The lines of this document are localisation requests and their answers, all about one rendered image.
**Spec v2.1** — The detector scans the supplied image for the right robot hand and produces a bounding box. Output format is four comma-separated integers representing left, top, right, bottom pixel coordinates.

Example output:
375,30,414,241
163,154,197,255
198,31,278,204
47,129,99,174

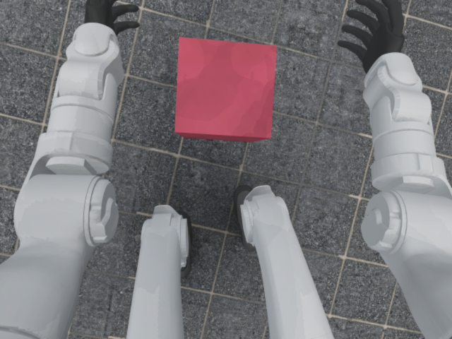
338,0,405,73

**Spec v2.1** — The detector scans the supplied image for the robot left shin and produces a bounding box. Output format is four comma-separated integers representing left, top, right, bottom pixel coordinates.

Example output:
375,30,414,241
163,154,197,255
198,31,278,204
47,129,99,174
141,205,187,267

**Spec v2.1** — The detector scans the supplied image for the right robot thigh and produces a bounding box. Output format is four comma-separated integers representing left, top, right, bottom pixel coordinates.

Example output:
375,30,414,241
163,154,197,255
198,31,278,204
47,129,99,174
240,193,335,339

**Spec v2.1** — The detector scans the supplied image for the robot left forearm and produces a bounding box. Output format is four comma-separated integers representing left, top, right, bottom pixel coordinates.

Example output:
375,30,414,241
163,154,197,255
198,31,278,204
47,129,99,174
13,23,124,240

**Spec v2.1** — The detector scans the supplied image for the robot left upper arm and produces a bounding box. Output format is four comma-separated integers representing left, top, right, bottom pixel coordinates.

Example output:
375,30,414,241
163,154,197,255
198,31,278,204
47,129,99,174
0,174,119,339

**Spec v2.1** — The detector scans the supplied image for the left robot hand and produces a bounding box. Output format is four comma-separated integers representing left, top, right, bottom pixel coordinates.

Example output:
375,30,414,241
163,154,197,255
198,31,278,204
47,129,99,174
84,0,139,36

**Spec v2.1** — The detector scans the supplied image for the robot right forearm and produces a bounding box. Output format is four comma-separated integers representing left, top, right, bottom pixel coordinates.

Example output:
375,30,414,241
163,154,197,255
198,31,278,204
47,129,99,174
363,52,452,200

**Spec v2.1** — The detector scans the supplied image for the carton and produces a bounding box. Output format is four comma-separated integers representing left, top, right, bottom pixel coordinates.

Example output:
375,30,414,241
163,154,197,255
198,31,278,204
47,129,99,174
174,37,277,142

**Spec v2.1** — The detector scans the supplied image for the robot right upper arm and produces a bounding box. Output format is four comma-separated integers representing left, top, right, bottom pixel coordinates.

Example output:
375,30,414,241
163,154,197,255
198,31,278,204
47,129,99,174
361,189,452,339

